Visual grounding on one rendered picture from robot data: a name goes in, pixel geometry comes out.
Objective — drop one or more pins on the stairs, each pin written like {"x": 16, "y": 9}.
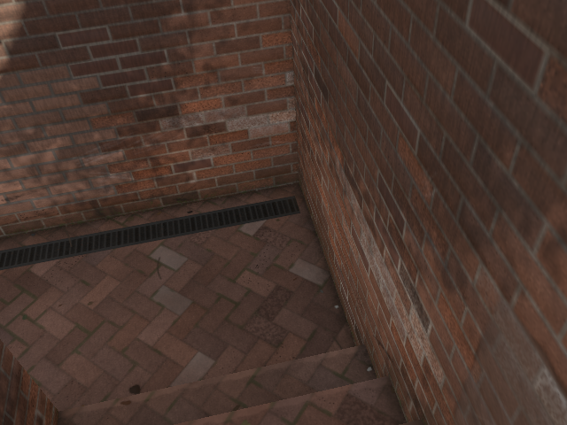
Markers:
{"x": 332, "y": 388}

